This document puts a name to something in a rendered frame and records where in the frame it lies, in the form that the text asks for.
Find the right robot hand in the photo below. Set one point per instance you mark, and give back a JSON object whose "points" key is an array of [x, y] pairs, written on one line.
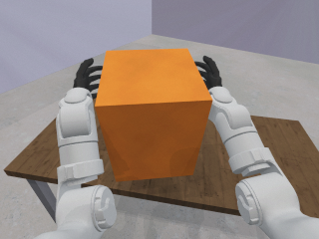
{"points": [[211, 74]]}

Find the robot right upper arm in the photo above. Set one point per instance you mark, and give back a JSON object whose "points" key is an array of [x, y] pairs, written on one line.
{"points": [[269, 202]]}

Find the robot right forearm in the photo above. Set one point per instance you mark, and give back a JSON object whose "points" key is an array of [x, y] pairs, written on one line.
{"points": [[247, 154]]}

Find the left robot hand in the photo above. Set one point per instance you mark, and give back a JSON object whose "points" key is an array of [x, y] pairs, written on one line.
{"points": [[83, 78]]}

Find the robot left upper arm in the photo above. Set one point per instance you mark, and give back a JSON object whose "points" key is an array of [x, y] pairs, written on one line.
{"points": [[84, 213]]}

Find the table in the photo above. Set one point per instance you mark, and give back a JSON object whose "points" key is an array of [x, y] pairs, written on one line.
{"points": [[212, 185]]}

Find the carton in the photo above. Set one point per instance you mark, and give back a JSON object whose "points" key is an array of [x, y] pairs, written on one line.
{"points": [[152, 106]]}

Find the robot left forearm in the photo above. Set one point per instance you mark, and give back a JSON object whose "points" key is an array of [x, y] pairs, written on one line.
{"points": [[77, 139]]}

